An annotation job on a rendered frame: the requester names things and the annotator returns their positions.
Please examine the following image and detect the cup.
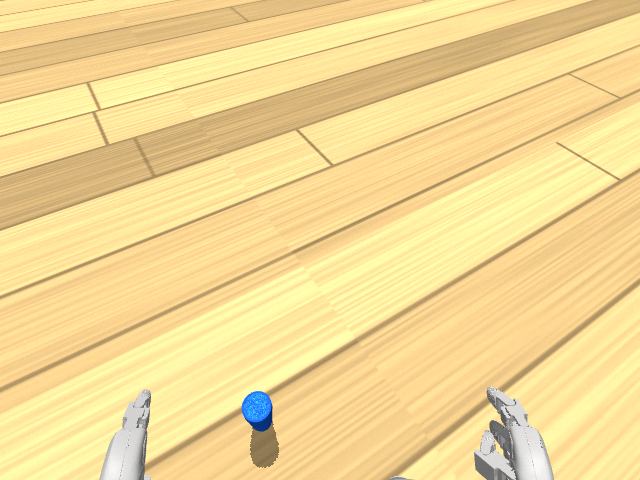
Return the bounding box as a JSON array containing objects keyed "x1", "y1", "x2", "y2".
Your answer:
[{"x1": 242, "y1": 391, "x2": 272, "y2": 432}]

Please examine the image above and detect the left robot hand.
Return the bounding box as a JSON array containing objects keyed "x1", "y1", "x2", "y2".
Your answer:
[{"x1": 100, "y1": 389, "x2": 151, "y2": 480}]

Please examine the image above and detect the right robot hand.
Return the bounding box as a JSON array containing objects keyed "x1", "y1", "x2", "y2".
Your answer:
[{"x1": 474, "y1": 386, "x2": 554, "y2": 480}]

